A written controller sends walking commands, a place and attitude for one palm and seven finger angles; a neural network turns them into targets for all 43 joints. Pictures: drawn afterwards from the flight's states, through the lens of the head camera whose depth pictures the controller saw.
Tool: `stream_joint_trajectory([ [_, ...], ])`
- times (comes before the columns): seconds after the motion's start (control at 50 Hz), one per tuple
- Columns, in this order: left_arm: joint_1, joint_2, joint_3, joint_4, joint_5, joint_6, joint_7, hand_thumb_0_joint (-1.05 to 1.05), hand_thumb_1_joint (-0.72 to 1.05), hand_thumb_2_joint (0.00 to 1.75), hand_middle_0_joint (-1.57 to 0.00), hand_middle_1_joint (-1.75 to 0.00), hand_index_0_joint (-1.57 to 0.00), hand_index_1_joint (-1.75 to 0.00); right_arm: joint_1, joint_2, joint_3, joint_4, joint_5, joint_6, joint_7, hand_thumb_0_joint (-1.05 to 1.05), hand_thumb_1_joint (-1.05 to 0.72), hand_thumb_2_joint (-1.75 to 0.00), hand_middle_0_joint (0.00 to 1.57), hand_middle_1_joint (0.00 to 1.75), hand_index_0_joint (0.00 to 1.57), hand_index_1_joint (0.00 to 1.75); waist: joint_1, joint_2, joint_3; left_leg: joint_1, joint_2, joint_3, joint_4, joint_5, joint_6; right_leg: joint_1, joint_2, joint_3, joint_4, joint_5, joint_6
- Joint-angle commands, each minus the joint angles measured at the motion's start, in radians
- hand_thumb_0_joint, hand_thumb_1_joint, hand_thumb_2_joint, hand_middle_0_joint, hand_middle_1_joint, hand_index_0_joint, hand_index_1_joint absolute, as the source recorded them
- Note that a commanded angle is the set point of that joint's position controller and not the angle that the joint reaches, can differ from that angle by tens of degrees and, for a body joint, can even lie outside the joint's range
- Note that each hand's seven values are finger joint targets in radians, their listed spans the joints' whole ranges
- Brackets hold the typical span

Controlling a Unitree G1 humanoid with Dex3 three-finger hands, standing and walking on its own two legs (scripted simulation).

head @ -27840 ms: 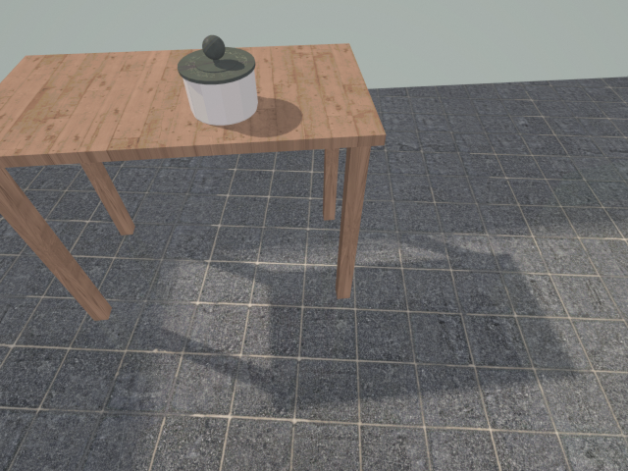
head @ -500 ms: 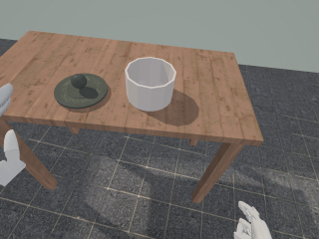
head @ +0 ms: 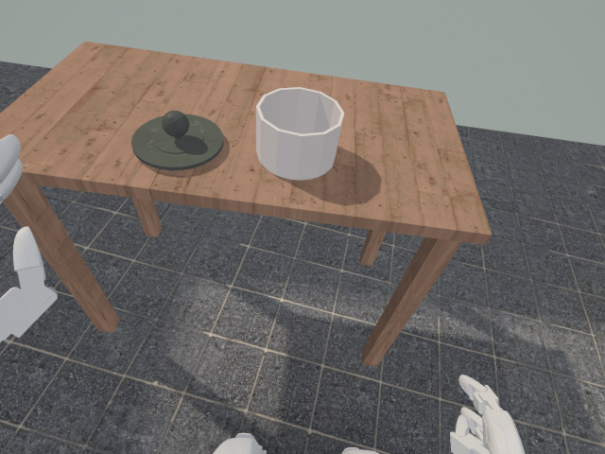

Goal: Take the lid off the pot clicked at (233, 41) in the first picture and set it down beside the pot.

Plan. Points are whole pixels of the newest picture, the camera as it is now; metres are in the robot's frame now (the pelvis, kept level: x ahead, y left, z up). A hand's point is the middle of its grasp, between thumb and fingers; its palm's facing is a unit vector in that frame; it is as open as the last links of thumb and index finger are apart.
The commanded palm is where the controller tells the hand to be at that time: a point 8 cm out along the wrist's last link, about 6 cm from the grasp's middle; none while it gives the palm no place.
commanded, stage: step back with the hand held close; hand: left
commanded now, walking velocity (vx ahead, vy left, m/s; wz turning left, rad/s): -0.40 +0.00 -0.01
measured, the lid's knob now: (175, 123) +0.67 +0.27 +0.04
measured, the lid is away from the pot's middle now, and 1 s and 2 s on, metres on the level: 0.24 0.24 0.24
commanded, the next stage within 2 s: stop stepping back and stand still in 0.12 s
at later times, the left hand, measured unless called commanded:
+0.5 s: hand out of the picture +0.12 +0.23 +0.20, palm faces +0.22 -0.87 -0.44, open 7.4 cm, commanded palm +0.05 +0.28 +0.21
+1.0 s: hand out of the picture +0.09 +0.24 +0.19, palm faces +0.21 -0.85 -0.49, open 7.4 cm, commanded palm none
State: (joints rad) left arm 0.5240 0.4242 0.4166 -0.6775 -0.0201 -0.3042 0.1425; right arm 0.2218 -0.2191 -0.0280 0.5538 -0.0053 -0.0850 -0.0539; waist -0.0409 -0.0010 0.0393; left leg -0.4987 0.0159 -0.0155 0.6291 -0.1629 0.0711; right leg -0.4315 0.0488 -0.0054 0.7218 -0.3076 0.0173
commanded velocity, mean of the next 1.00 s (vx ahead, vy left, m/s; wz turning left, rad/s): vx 0.05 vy -0.04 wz -0.02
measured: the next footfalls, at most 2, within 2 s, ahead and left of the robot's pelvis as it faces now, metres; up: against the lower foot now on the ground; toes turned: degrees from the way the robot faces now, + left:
right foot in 0.18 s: -0.09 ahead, -0.15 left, +0.00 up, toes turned -1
left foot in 0.32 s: +0.03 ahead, +0.09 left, +0.00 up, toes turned -1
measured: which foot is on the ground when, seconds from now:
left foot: down 0.00-0.18, up 0.20-0.30, down 0.32-0.56, up 0.58-0.74, down 0.76-1.00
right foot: up 0.00-0.16, down 0.18-0.76, up 0.78-0.98, down 1.00-1.00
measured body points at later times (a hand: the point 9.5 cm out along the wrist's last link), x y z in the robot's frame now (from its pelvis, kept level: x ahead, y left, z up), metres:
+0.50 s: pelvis -0.11 +0.01 +0.01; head -0.08 +0.05 +0.46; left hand +0.11 +0.27 +0.22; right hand +0.06 -0.22 -0.03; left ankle -0.01 +0.09 -0.72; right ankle -0.11 -0.10 -0.71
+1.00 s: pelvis -0.13 +0.03 +0.01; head -0.12 +0.06 +0.46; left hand +0.07 +0.28 +0.22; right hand -0.01 -0.19 -0.07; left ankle -0.10 +0.16 -0.72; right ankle -0.14 -0.07 -0.72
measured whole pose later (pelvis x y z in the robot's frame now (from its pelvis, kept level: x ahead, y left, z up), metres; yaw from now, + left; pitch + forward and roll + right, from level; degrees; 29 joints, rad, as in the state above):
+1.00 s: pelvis -0.13 +0.03 +0.01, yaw -6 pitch +1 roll +0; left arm 0.68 0.48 0.41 -0.72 -0.04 -0.18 0.14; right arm 0.30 -0.12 0.06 0.59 0.00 -0.14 -0.02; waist -0.05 -0.06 -0.04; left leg -0.31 0.04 0.03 0.60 -0.30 -0.01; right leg -0.27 0.01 -0.05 0.57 -0.36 -0.02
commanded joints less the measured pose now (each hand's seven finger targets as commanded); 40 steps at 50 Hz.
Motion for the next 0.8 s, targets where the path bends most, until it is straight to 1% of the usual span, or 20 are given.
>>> stream_joint_trajectory([
  [0.0,-0.028,0.172,0.152,-0.211,-0.01,-0.05,0.017,0.0,0.9,0.9,-0.2,-0.3,-0.2,-0.3,-0.101,-0.118,-0.069,-0.143,-0.001,-0.092,0.004,0.0,-0.9,-0.9,0.2,0.3,0.2,0.3,0.028,0.215,-0.164,-0.175,0.307,-0.285,-0.451,-0.44,0.094,0.25,0.043,0.06,0.386,-0.165,-0.011],
  [0.1,0.095,0.165,0.133,-0.179,-0.055,-0.018,0.009,0.0,0.9,0.9,-0.2,-0.3,-0.2,-0.3,-0.092,-0.093,-0.064,-0.114,0.0,-0.085,0.034,0.0,-0.9,-0.9,0.2,0.3,0.2,0.3,0.033,0.197,-0.209,0.141,0.226,-0.112,-0.322,-0.376,-0.056,0.199,-0.031,-0.017,-0.244,-0.19,-0.069],
  [0.16,-0.08,0.221,0.096,-0.241,-0.035,-0.064,0.001,0.0,0.9,0.9,-0.2,-0.3,-0.2,-0.3,-0.066,-0.063,-0.041,-0.074,-0.004,-0.074,0.017,0.0,-0.9,-0.9,0.2,0.3,0.2,0.3,-0.011,-0.199,-0.202,0.319,0.023,0.042,0.267,-0.18,-0.105,-0.076,-0.37,0.327,-0.557,0.194,-0.167],
  [0.18,-0.174,0.238,0.101,-0.232,-0.031,-0.072,0.008,0.0,0.9,0.9,-0.2,-0.3,-0.2,-0.3,-0.108,-0.052,-0.019,-0.084,0.0,-0.083,0.005,0.0,-0.9,-0.9,0.2,0.3,0.2,0.3,0.006,-0.218,-0.142,0.239,0.0,0.057,0.379,-0.25,-0.104,-0.047,-0.407,0.259,-0.519,0.501,-0.169],
  [0.2,-0.142,-0.012,-0.258,0.664,0.088,0.197,-0.091,0.0,0.9,0.9,-0.2,-0.3,-0.2,-0.3,-0.05,-0.217,-0.1,0.122,0.011,-0.076,0.04,0.0,-0.9,-0.9,0.2,0.3,0.2,0.3,-0.081,-0.15,-0.103,0.061,0.077,-0.063,0.556,-0.206,-0.088,-0.005,-0.472,0.11,-0.321,0.74,-0.166],
  [0.22,-0.471,0.217,0.018,-0.465,-0.02,0.031,-0.046,0.0,0.9,0.9,-0.2,-0.3,-0.2,-0.3,-0.18,-0.062,-0.054,-0.14,0.062,-0.07,0.017,0.0,-0.9,-0.9,0.2,0.3,0.2,0.3,0.021,-0.3,-0.182,0.252,-0.02,-0.023,0.396,-0.274,-0.092,-0.033,-0.319,0.145,-0.371,0.607,-0.145],
  [0.24,-0.333,0.324,0.173,-0.307,-0.029,-0.003,-0.014,0.0,0.9,0.9,-0.2,-0.3,-0.2,-0.3,-0.18,-0.071,-0.006,-0.119,0.017,-0.088,-0.03,0.0,-0.9,-0.9,0.2,0.3,0.2,0.3,-0.019,-0.293,-0.036,0.243,0.015,0.033,0.214,-0.155,-0.079,-0.085,-0.302,0.119,-0.366,0.562,-0.127],
  [0.26,-0.17,0.217,0.099,-0.204,-0.028,0.001,-0.022,0.0,0.9,0.9,-0.2,-0.3,-0.2,-0.3,-0.144,-0.068,0.0,-0.113,0.022,-0.089,-0.036,0.0,-0.9,-0.9,0.2,0.3,0.2,0.3,0.002,-0.195,-0.009,0.258,0.018,0.002,0.005,-0.071,-0.061,-0.036,-0.254,0.058,-0.261,0.489,-0.093],
  [0.3,-0.004,0.143,0.094,-0.201,-0.052,0.032,-0.023,0.0,0.9,0.9,-0.2,-0.3,-0.2,-0.3,-0.131,-0.104,0.001,-0.144,0.03,-0.09,-0.017,0.0,-0.9,-0.9,0.2,0.3,0.2,0.3,0.029,0.29,-0.088,0.314,0.163,-0.144,-0.261,0.302,-0.027,0.027,-0.059,-0.023,-0.016,0.125,-0.012],
  [0.34,-0.037,0.169,0.112,-0.206,-0.052,0.009,-0.014,0.0,0.9,0.9,-0.2,-0.3,-0.2,-0.3,-0.101,-0.098,-0.011,-0.135,0.022,-0.107,0.004,0.0,-0.9,-0.9,0.2,0.3,0.2,0.3,0.019,0.237,-0.126,0.337,0.246,-0.256,-0.353,0.213,0.016,0.024,-0.005,0.042,0.083,-0.221,-0.02],
  [0.36,0.009,0.172,0.138,-0.165,-0.057,0.019,-0.006,0.0,0.9,0.9,-0.2,-0.3,-0.2,-0.3,-0.094,-0.084,-0.012,-0.147,0.016,-0.113,0.003,0.0,-0.9,-0.9,0.2,0.3,0.2,0.3,0.03,0.145,-0.155,0.379,0.252,-0.266,-0.322,0.237,0.03,0.004,-0.02,0.031,0.044,-0.186,-0.017],
  [0.4,0.048,0.178,0.159,-0.232,-0.065,0.03,-0.001,0.0,0.9,0.9,-0.2,-0.3,-0.2,-0.3,-0.104,-0.084,-0.008,-0.152,0.008,-0.115,0.006,0.0,-0.9,-0.9,0.2,0.3,0.2,0.3,0.03,0.223,-0.216,0.322,0.254,-0.239,-0.362,0.02,0.016,0.108,-0.045,0.029,-0.012,-0.139,-0.01],
  [0.5,0.173,0.173,0.139,-0.232,-0.036,0.04,-0.005,0.0,0.9,0.9,-0.2,-0.3,-0.2,-0.3,-0.128,-0.103,-0.017,-0.189,0.014,-0.061,0.012,0.0,-0.9,-0.9,0.2,0.3,0.2,0.3,0.032,0.128,-0.187,-0.023,0.074,-0.012,-0.297,-0.509,-0.045,0.419,-0.053,-0.033,-0.276,-0.141,-0.055],
  [0.56,0.089,0.195,0.126,-0.195,-0.04,0.051,0.005,0.0,0.9,0.9,-0.2,-0.3,-0.2,-0.3,-0.104,-0.1,-0.036,-0.147,0.01,-0.033,-0.004,0.0,-0.9,-0.9,0.2,0.3,0.2,0.3,0.032,-0.279,-0.055,0.013,-0.039,0.034,0.452,-0.313,-0.07,-0.009,-0.405,0.466,-0.62,-0.581,-0.236],
  [0.6,0.009,0.177,0.118,-0.16,-0.04,0.055,-0.003,0.0,0.9,0.9,-0.2,-0.3,-0.2,-0.3,-0.073,-0.105,-0.028,-0.109,0.006,-0.032,-0.005,0.0,-0.9,-0.9,0.2,0.3,0.2,0.3,-0.008,-0.181,-0.053,0.015,0.02,-0.034,0.534,-0.235,-0.053,-0.048,-0.382,0.36,-0.558,-0.354,-0.232],
  [0.7,-0.165,0.094,0.007,-0.015,-0.018,0.051,0.01,0.0,0.9,0.9,-0.2,-0.3,-0.2,-0.3,-0.086,-0.099,-0.002,-0.093,0.014,-0.065,-0.041,0.0,-0.9,-0.9,0.2,0.3,0.2,0.3,-0.009,0.011,0.021,0.294,0.024,0.075,-0.095,-0.335,-0.022,-0.16,-0.208,0.04,-0.343,-0.449,-0.106],
  [0.72,-0.189,0.092,-0.003,-0.052,-0.016,0.044,0.014,0.0,0.9,0.9,-0.2,-0.3,-0.2,-0.3,-0.075,-0.124,-0.008,-0.099,0.018,-0.081,-0.046,0.0,-0.9,-0.9,0.2,0.3,0.2,0.3,-0.01,0.139,0.013,0.281,0.081,-0.068,-0.264,-0.473,0.011,-0.12,-0.131,0.004,-0.146,-0.351,-0.079],
  [0.74,-0.212,0.094,-0.01,-0.125,-0.024,0.028,0.015,0.0,0.9,0.9,-0.2,-0.3,-0.2,-0.3,-0.084,-0.144,-0.01,-0.125,0.025,-0.097,-0.048,0.0,-0.9,-0.9,0.2,0.3,0.2,0.3,-0.015,0.365,0.026,0.312,0.256,-0.372,-0.433,-0.592,0.073,-0.197,-0.02,-0.074,0.146,-0.234,-0.025],
  [0.76,-0.217,0.142,0.031,-0.161,-0.009,0.027,0.022,0.0,0.9,0.9,-0.2,-0.3,-0.2,-0.3,-0.087,-0.115,-0.005,-0.131,0.021,-0.112,-0.038,0.0,-0.9,-0.9,0.2,0.3,0.2,0.3,-0.005,0.343,0.015,0.208,0.33,-0.458,-0.468,-0.551,0.136,-0.17,-0.007,0.013,0.349,-0.195,-0.022],
  [0.78,-0.174,0.169,0.064,-0.16,-0.006,0.034,0.016,0.0,0.9,0.9,-0.2,-0.3,-0.2,-0.3,-0.078,-0.097,-0.019,-0.113,0.022,-0.123,-0.024,0.0,-0.9,-0.9,0.2,0.3,0.2,0.3,0.015,0.168,-0.046,0.205,0.299,-0.348,-0.418,-0.396,0.137,-0.111,-0.031,0.029,0.41,-0.156,-0.016],
])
